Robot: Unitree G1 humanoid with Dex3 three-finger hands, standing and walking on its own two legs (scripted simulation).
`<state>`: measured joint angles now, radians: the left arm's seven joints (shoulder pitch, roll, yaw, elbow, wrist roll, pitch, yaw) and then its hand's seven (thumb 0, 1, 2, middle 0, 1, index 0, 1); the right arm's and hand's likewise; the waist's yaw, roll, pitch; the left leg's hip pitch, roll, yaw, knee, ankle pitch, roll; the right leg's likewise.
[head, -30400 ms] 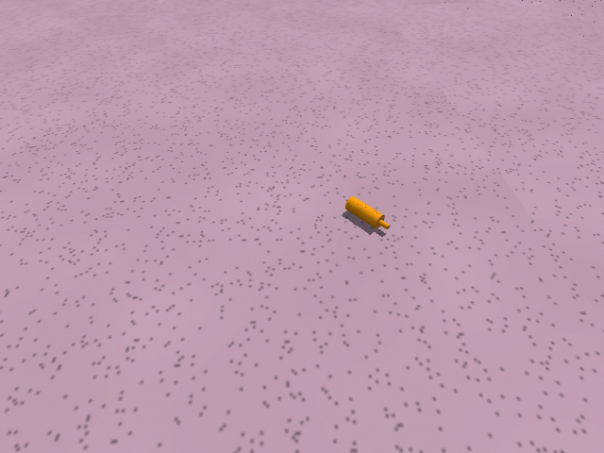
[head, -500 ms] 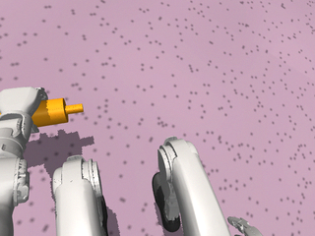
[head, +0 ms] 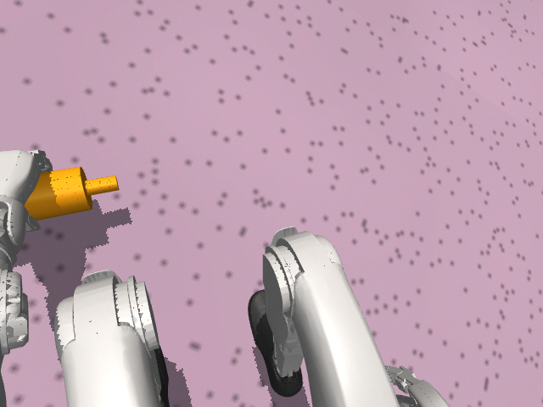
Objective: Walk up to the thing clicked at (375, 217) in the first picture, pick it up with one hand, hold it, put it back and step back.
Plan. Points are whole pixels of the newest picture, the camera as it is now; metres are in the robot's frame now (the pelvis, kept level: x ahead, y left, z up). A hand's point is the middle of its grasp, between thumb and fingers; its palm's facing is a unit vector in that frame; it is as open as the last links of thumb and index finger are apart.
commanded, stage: rest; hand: left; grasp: from above
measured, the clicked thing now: (40, 196) +0.45 +0.26 -0.24
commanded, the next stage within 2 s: open in 0.90 s
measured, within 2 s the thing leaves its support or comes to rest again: rests again in 1.30 s
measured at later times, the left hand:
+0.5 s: hand (29, 197) +0.45 +0.28 -0.24, palm faces -0.46 -0.11 -0.88, open 9.9 cm
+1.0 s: hand (29, 196) +0.45 +0.28 -0.25, palm faces -0.46 -0.10 -0.88, open 9.8 cm
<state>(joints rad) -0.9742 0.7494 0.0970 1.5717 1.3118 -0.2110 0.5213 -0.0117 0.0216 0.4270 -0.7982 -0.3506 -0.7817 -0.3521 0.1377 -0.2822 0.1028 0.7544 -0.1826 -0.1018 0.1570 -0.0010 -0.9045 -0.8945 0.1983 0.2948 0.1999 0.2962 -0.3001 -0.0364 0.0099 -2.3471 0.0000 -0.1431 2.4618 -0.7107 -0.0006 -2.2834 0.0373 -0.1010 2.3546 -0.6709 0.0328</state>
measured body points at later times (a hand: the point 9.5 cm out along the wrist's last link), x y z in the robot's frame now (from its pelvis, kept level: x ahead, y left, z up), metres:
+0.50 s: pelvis +0.00 +0.00 -0.02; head +0.27 +0.09 +0.33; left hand +0.47 +0.28 -0.19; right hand +0.02 -0.27 -0.09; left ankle +0.07 +0.12 -0.28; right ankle +0.10 -0.12 -0.28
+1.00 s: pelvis -0.01 +0.01 -0.02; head +0.26 +0.10 +0.33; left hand +0.47 +0.28 -0.20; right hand +0.02 -0.26 -0.08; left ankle +0.07 +0.12 -0.28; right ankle +0.10 -0.12 -0.28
